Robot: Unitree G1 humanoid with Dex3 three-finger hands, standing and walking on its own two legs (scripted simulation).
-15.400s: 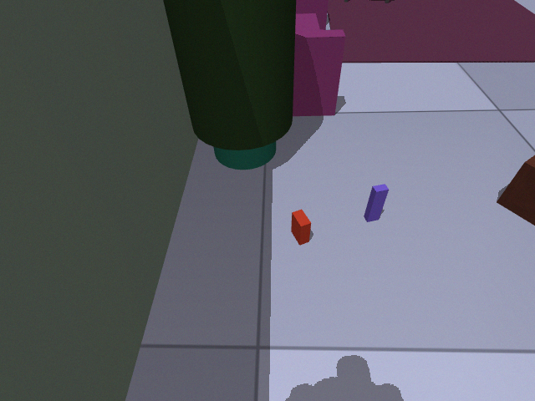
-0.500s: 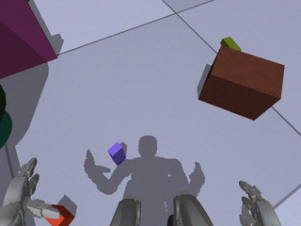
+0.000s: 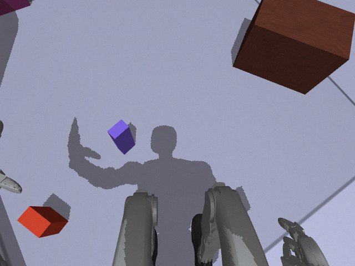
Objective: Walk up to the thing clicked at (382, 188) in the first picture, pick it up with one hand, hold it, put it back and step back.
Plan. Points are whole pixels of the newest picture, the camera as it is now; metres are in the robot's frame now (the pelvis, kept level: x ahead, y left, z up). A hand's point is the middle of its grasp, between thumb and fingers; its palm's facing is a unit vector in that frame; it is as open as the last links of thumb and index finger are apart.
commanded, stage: go down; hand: left
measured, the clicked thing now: (123, 138) +0.51 +0.19 -0.39
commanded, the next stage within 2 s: approach in 1.28 s
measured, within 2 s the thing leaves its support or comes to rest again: neither
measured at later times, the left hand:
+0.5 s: hand (7, 141) +0.40 +0.38 -0.07, palm faces +0.12 -0.99 -0.08, open 17.5 cm
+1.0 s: hand (6, 136) +0.42 +0.40 -0.08, palm faces +0.12 -0.99 -0.07, open 17.4 cm
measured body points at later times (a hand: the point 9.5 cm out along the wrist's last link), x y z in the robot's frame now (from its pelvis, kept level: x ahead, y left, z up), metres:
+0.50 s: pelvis -0.01 +0.01 -0.06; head +0.20 +0.06 +0.33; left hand +0.39 +0.43 -0.06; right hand +0.11 -0.28 -0.16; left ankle +0.06 +0.10 -0.46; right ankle +0.10 -0.11 -0.46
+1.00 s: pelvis -0.02 +0.01 -0.09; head +0.19 +0.07 +0.30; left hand +0.41 +0.45 -0.08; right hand +0.08 -0.28 -0.18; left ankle +0.06 +0.10 -0.46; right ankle +0.10 -0.11 -0.46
